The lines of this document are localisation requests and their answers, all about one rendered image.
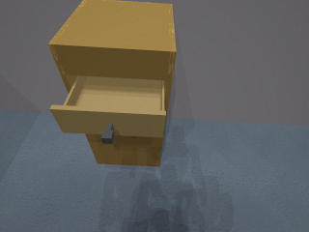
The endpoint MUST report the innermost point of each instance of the cabinet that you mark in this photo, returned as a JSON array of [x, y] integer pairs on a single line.
[[119, 39]]

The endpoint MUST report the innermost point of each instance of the handle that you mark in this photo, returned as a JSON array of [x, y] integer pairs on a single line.
[[107, 136]]

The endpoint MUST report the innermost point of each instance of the drawer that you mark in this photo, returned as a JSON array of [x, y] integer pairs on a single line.
[[134, 107]]

